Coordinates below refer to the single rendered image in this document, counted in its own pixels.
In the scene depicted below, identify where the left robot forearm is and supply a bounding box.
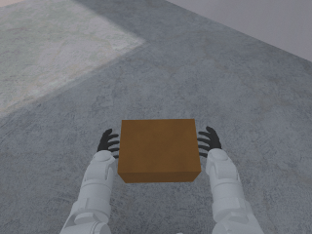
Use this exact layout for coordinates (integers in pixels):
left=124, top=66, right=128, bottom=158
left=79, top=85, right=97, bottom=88
left=59, top=150, right=117, bottom=234

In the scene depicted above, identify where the robot left upper arm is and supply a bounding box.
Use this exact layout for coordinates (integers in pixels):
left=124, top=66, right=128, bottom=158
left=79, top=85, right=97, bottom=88
left=60, top=220, right=111, bottom=234

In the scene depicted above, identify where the robot right upper arm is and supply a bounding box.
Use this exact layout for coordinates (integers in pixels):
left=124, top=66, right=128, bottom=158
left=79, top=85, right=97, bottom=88
left=212, top=219, right=264, bottom=234

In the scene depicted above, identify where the robot right hand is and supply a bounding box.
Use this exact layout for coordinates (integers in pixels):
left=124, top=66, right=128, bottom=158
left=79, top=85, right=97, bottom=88
left=197, top=126, right=222, bottom=158

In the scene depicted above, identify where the robot left hand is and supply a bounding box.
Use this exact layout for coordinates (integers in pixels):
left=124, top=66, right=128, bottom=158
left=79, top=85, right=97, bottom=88
left=97, top=129, right=120, bottom=159

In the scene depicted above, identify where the carton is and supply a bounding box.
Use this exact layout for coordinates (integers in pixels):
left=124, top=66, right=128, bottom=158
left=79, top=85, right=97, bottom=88
left=117, top=119, right=202, bottom=183

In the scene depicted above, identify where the right robot forearm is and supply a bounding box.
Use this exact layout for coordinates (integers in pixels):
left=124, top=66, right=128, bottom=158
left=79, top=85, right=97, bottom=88
left=205, top=148, right=264, bottom=233

